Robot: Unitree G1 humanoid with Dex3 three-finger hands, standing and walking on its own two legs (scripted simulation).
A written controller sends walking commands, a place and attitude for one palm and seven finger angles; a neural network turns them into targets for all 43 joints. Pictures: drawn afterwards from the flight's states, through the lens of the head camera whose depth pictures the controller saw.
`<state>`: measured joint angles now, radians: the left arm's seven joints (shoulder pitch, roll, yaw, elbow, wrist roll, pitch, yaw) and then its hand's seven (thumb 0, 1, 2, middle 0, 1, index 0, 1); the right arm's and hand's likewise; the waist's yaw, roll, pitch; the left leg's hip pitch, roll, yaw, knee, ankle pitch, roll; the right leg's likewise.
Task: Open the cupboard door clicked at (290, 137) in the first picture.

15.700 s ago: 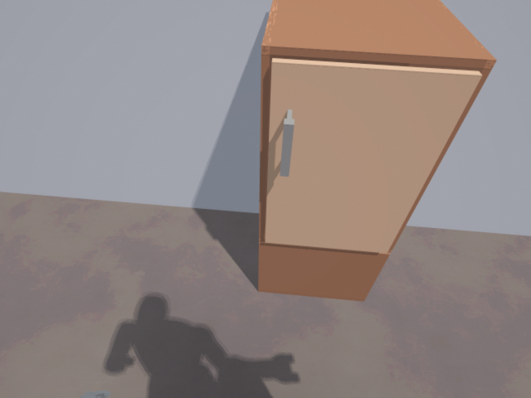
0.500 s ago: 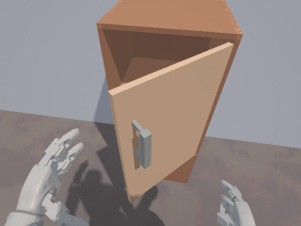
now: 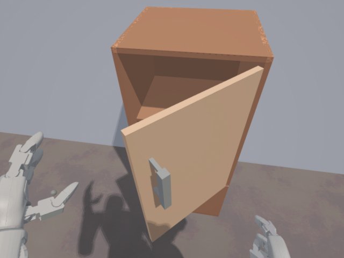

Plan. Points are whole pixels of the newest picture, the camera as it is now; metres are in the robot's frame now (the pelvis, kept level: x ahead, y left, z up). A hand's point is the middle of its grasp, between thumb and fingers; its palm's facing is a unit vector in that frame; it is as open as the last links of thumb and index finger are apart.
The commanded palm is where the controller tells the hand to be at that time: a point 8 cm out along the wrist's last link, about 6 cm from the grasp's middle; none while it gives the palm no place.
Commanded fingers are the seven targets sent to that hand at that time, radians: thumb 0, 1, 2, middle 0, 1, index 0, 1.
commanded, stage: draw the hand back to the body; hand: left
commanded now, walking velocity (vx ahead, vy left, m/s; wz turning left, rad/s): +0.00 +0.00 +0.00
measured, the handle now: (159, 184) +0.28 +0.07 +0.04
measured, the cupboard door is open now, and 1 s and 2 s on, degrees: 46 46 46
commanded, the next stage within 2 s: step back with the hand held close in 0.56 s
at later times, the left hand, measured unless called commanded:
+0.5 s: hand (50, 183) +0.19 +0.25 +0.15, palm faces +0.43 -0.81 -0.40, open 7.5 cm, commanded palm +0.14 +0.29 +0.17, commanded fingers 0.00 0.90 0.90 -0.20 -0.30 -0.20 -0.30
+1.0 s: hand (44, 195) +0.17 +0.25 +0.15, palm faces +0.29 -0.81 -0.51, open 7.4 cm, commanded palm +0.11 +0.30 +0.18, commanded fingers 0.00 0.90 0.90 -0.20 -0.30 -0.20 -0.30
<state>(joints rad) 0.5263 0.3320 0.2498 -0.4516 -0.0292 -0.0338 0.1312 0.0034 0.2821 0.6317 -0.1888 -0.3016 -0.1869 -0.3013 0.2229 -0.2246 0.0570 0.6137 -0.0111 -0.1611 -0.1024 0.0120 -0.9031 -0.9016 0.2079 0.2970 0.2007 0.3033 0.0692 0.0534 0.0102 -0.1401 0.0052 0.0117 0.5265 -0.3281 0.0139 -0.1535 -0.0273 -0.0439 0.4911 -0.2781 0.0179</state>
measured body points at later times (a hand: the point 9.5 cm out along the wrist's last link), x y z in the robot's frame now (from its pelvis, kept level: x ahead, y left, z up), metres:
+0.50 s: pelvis +0.00 -0.01 +0.01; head -0.02 -0.03 +0.46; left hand +0.16 +0.29 +0.18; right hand +0.19 -0.23 -0.08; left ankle -0.02 +0.11 -0.74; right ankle -0.01 -0.13 -0.74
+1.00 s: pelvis -0.04 +0.00 +0.01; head -0.02 +0.00 +0.46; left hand +0.15 +0.29 +0.18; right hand +0.14 -0.25 -0.07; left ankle -0.02 +0.11 -0.74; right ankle -0.01 -0.13 -0.74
